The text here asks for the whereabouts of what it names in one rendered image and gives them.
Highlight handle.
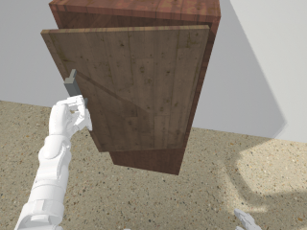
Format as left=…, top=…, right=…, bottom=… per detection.
left=63, top=69, right=88, bottom=111

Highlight right robot hand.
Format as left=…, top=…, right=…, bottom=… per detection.
left=234, top=208, right=262, bottom=230

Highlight left robot forearm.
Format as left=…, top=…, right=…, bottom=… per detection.
left=14, top=134, right=72, bottom=230

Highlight cupboard door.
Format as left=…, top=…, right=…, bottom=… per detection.
left=40, top=25, right=210, bottom=152

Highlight left robot hand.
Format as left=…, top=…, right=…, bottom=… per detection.
left=49, top=95, right=92, bottom=141

